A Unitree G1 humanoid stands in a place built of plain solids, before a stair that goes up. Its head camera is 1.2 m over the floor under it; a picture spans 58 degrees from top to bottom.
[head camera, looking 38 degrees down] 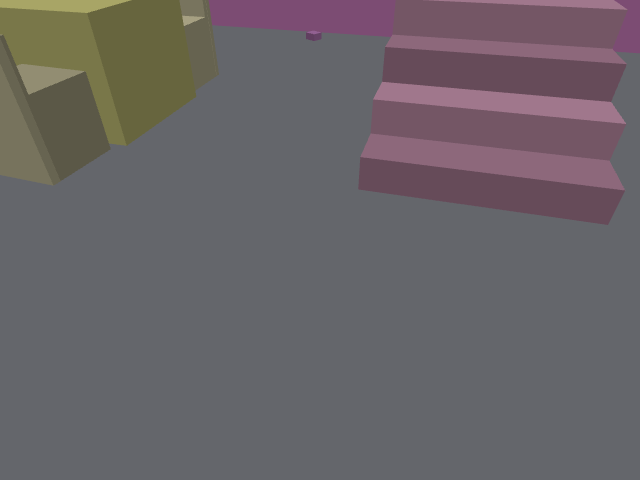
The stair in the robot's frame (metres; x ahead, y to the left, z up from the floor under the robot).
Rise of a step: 0.19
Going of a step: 0.29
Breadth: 1.20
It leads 15 degrees to the right of straight ahead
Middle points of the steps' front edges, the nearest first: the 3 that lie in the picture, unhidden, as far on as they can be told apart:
1.81 -0.78 0.19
2.09 -0.86 0.38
2.38 -0.94 0.57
